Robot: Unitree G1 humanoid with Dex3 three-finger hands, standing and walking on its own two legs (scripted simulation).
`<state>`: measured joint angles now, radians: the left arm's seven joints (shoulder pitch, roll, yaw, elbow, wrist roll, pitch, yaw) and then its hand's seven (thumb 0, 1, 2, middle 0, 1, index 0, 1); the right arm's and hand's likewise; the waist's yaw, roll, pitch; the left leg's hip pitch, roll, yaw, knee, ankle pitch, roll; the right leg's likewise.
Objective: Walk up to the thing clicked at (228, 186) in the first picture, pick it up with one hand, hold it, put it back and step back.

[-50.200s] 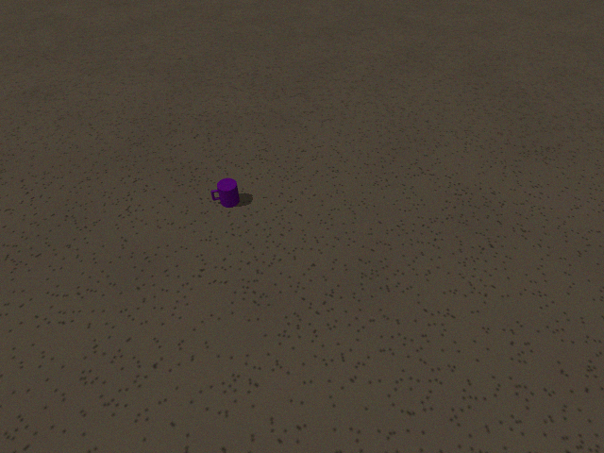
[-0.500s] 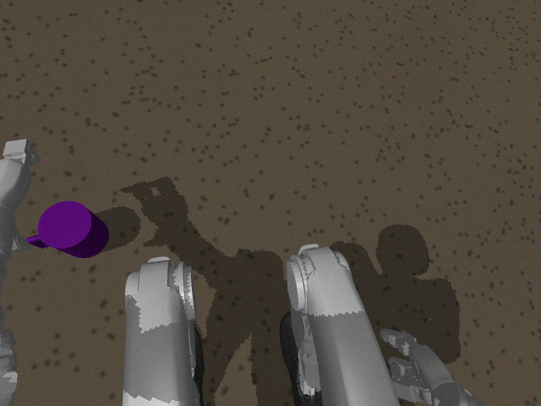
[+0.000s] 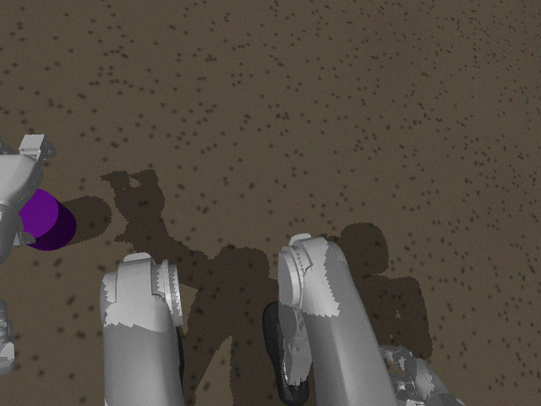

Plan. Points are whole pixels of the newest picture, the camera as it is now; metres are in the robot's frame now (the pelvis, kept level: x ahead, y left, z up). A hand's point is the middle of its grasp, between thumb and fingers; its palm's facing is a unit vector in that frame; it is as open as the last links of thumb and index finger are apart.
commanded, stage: home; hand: left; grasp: from above
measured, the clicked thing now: (29, 224) +0.42 +0.36 -0.28
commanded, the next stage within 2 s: none
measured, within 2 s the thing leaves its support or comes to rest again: neither
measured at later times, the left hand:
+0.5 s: hand out of the picture +0.34 +0.30 +0.01, palm faces -0.33 -0.55 -0.76, open 10.0 cm
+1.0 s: hand out of the picture +0.25 +0.23 +0.23, palm faces +0.09 -0.94 -0.33, open 7.5 cm
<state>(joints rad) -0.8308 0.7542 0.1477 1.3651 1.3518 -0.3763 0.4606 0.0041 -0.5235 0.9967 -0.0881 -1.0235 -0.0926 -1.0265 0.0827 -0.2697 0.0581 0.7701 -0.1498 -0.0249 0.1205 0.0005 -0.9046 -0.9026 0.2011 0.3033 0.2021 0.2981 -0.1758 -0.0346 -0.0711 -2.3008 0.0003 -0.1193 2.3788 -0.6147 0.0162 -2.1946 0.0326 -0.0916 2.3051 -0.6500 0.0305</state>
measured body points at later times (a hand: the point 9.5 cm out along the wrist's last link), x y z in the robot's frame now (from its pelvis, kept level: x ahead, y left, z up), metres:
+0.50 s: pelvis +0.02 +0.00 +0.13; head +0.20 +0.06 +0.53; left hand +0.36 +0.33 +0.06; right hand +0.16 -0.26 +0.01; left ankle +0.10 +0.12 -0.30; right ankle +0.11 -0.12 -0.30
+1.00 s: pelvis +0.06 +0.00 +0.31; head +0.13 +0.04 +0.75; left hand +0.24 +0.28 +0.26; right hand +0.27 -0.20 +0.23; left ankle +0.09 +0.12 -0.30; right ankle +0.11 -0.12 -0.30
